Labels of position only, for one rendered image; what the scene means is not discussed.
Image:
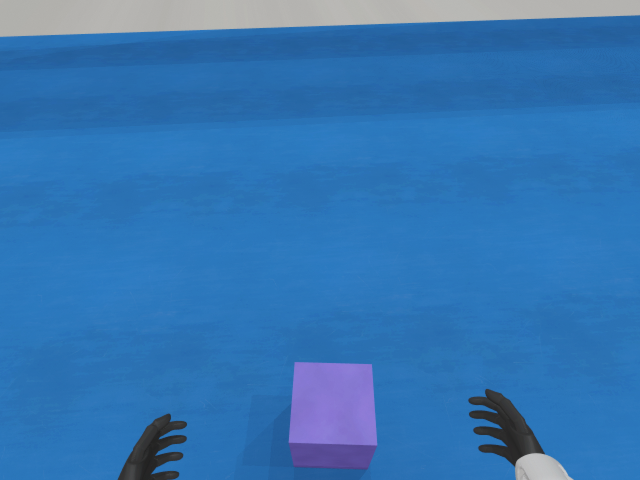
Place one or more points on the left robot hand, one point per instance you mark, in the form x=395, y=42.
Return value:
x=142, y=460

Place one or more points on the right robot hand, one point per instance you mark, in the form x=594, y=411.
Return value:
x=515, y=433

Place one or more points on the right robot forearm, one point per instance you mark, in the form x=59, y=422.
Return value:
x=538, y=466

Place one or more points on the carton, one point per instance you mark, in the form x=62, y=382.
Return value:
x=332, y=422

